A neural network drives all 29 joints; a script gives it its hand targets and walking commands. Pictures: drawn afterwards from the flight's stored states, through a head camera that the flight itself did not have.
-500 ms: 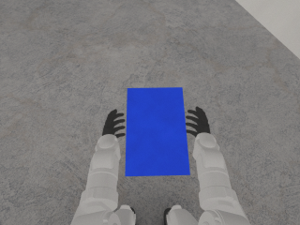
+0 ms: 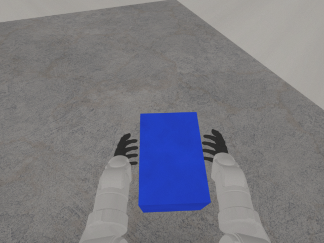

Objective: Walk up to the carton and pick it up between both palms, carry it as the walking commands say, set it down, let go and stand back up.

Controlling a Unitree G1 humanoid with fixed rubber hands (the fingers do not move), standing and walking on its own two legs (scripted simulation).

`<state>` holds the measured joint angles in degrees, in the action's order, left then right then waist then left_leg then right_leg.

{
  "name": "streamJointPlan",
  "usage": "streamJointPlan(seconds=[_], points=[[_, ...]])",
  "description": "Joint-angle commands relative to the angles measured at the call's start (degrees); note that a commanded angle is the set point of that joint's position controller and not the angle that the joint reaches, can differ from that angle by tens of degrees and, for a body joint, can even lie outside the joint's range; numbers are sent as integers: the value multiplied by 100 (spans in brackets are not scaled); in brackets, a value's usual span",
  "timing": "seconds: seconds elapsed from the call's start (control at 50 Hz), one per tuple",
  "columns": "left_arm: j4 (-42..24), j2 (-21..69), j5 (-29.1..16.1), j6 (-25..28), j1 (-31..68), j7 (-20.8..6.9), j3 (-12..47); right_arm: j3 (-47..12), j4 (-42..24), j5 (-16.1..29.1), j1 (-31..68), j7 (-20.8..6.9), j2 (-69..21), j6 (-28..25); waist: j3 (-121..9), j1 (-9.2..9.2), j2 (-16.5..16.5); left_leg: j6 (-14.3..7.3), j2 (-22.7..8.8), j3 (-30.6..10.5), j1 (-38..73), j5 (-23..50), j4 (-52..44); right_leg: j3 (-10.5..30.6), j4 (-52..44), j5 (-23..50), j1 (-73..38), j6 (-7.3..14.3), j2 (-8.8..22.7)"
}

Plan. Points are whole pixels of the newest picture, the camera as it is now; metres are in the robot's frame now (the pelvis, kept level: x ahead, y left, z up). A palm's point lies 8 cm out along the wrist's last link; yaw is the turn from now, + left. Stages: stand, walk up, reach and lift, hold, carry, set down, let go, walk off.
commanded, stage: reach and lift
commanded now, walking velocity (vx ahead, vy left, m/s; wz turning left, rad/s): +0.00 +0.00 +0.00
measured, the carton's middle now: (170, 161) +0.36 -0.01 -0.07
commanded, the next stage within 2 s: hold in 1.20 s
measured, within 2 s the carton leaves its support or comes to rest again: neither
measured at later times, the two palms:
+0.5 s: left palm (118, 155) +0.31 +0.12 +0.06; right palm (225, 152) +0.31 -0.14 +0.07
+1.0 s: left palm (119, 157) +0.31 +0.12 +0.05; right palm (226, 153) +0.31 -0.14 +0.06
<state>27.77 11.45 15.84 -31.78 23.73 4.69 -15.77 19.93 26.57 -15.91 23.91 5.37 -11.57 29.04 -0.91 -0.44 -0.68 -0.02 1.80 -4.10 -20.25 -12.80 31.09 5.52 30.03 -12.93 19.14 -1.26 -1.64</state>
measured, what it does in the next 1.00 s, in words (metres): stands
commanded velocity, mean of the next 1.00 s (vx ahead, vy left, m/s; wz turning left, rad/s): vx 0.00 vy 0.00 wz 0.00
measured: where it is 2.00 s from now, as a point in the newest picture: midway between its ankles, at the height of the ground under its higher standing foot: outside the picture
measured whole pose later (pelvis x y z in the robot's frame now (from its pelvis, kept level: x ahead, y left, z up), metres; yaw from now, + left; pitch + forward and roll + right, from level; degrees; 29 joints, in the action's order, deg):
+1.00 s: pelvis +0.01 -0.01 +0.01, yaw -1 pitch -6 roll +0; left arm 25.5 11.0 17.0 -43.2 22.6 4.7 -14.0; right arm 16.6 23.9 -16.9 22.6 4.5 -11.1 40.8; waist -1.4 0.2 -0.3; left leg 0.3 1.3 -3.7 -7.5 -12.3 25.8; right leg 6.1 26.0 -12.7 7.2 -0.7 -1.8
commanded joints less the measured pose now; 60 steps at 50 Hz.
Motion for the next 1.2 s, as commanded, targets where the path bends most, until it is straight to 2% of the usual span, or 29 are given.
streamJointPlan(seconds=[0.0,0.04,0.06,0.12,0.14,0.2,0.26,0.3,0.36,0.38,0.4,0.44,0.54,0.6,0.64,0.66,0.72,0.74,0.76,0.78,0.82,0.86,0.9,0.94,1.02,1.08,1.1,1.12,1.18], points=[[-408,6092,-1367,260,3735,-1512,3282,-3400,442,1283,3009,-1733,-6212,145,-2365,99,164,95,356,25,1247,981,-407,-139,-322,911,-729,131,-389],[-283,6225,-1539,117,3840,-1551,3363,-3272,381,1224,3071,-1645,-6204,209,-2478,-69,143,167,404,90,1460,937,-340,-129,-487,754,-674,153,-363],[-619,6227,-1573,117,3806,-1554,3483,-3732,30,1364,3214,-1663,-6419,273,-2749,58,-164,100,374,66,1687,1129,-422,-162,-447,1032,-1027,79,-401],[-182,6398,-1520,-82,4051,-1570,3238,-3454,7,1332,3654,-1675,-6242,418,-2155,105,94,113,307,88,1540,419,-566,-141,-521,427,-791,181,-342],[-534,6056,-1607,-121,4074,-1523,3367,-3429,350,1313,3215,-1707,-6419,522,-2162,-63,-178,114,265,-1,1729,887,-590,-183,-570,690,-774,129,-383],[-689,6149,-1523,-311,4022,-1548,3369,-3346,205,1301,3143,-1696,-6365,690,-1958,-32,294,148,307,102,1781,624,-683,-164,-692,568,-641,125,-288],[-403,6079,-1597,-427,4217,-1556,3068,-3338,-8,1402,3811,-1686,-6354,753,-1900,112,-181,77,231,87,1702,268,-723,-195,-783,138,-885,123,-280],[-532,6157,-1647,-524,3965,-1567,3208,-3362,71,1486,3483,-1690,-6407,865,-2179,101,16,79,220,0,1979,854,-753,-169,-754,664,-994,147,-328],[-145,6037,-1459,-603,4010,-1576,2775,-2966,348,1183,3423,-1643,-6234,967,-1456,-35,175,86,256,148,1547,163,-779,-93,-856,199,-816,179,-203],[-209,6042,-1556,-563,3913,-1589,2844,-3186,85,1341,3772,-1638,-6285,941,-1667,24,-287,41,219,136,1810,431,-712,-86,-896,368,-901,107,-191],[-804,5888,-1694,-517,4583,-1582,3113,-3071,407,1429,3471,-1670,-6393,963,-1946,-16,188,80,246,99,1748,518,-719,-87,-819,511,-954,150,-223],[-542,6151,-1688,-612,4125,-1552,3139,-3122,33,1458,3552,-1627,-6424,922,-2206,8,311,139,256,127,1900,823,-687,-76,-778,783,-1046,177,-225],[-305,6016,-1573,-632,4194,-1565,2754,-3026,193,1321,3638,-1630,-6307,1015,-1565,-24,-230,61,196,-21,1765,343,-862,-103,-934,347,-1025,123,-229],[-524,5990,-1669,-544,4695,-1560,2911,-2962,399,1284,3807,-1714,-6150,1000,-1541,-123,-45,97,144,48,1874,157,-837,-155,-834,144,-855,168,-290],[-360,5968,-1503,-539,4318,-1532,2757,-3220,6,1527,4058,-1659,-6364,913,-1896,154,72,62,243,92,1790,213,-733,-106,-754,241,-1133,119,-214],[-613,5950,-1631,-503,4692,-1524,2799,-3231,121,1483,3978,-1610,-6465,944,-1944,86,-153,32,201,44,1685,258,-717,-62,-689,300,-1183,108,-232],[-290,5903,-1598,-626,4527,-1515,2832,-2941,444,1323,3698,-1619,-6276,989,-1678,-33,169,85,171,67,1657,28,-753,-111,-713,62,-929,174,-243],[-281,5896,-1572,-597,4327,-1512,2678,-2920,462,1370,3609,-1592,-6322,995,-1958,33,-97,70,171,58,1719,311,-761,-152,-691,310,-1158,105,-281],[-757,6046,-1655,-603,4327,-1489,3081,-2968,394,1398,3295,-1636,-6331,995,-2000,11,421,139,179,79,2002,924,-714,-81,-690,834,-1009,203,-277],[-483,6084,-1602,-638,3817,-1465,2956,-3330,38,1640,3580,-1638,-6364,979,-2149,217,86,77,169,67,2100,1099,-676,-114,-626,1029,-1421,125,-281],[-733,6257,-1717,-646,4066,-1483,3268,-3119,12,1411,3119,-1619,-6118,944,-2089,-146,499,223,186,35,2318,1327,-678,-18,-660,1156,-1179,203,-298],[-716,6119,-1673,-652,3853,-1490,3097,-3454,-319,1623,3340,-1649,-6297,953,-1995,92,23,85,193,52,1959,851,-724,-78,-677,915,-1348,129,-288],[-715,5977,-1704,-668,3786,-1479,3141,-3310,30,1504,3075,-1702,-6147,1050,-1695,-53,-222,88,121,-66,2169,1222,-779,-30,-754,1024,-996,100,-277],[-608,6014,-1515,-711,3400,-1488,3023,-3408,-258,1640,3252,-1688,-6246,1032,-1770,199,16,76,218,49,2003,869,-835,-102,-782,907,-1323,61,-270],[-1047,5962,-1776,-663,3737,-1554,3154,-3457,-292,1599,2905,-1651,-6329,1069,-1497,10,-300,24,169,-54,1830,789,-818,-46,-774,947,-1275,106,-264],[-1132,5919,-1663,-725,3604,-1558,3282,-3396,-104,1675,2690,-1696,-6377,1131,-1642,61,304,78,227,36,1743,789,-808,-66,-734,923,-1247,107,-244],[-767,5821,-1580,-768,3371,-1577,3058,-3391,-129,1671,2857,-1674,-6342,1087,-1534,97,-78,22,289,60,1880,568,-772,22,-838,910,-1150,53,-147],[-1459,5892,-1876,-651,3665,-1601,3489,-3787,-537,1974,2936,-1658,-6593,1033,-2180,188,59,37,301,97,1991,970,-711,-1,-725,1376,-1547,19,-181],[-1317,5870,-1813,-711,3234,-1617,3432,-3775,-543,1844,2578,-1652,-6466,1094,-1857,89,-166,14,282,-18,2103,1179,-744,60,-793,1603,-1500,23,-160]])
